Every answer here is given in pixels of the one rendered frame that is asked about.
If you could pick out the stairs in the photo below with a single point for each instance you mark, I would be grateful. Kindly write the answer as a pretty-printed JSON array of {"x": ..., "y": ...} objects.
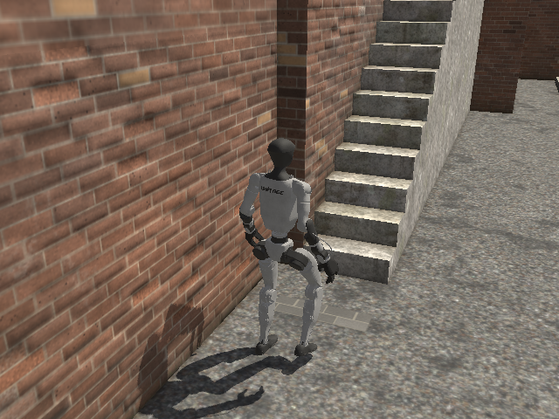
[{"x": 415, "y": 95}]

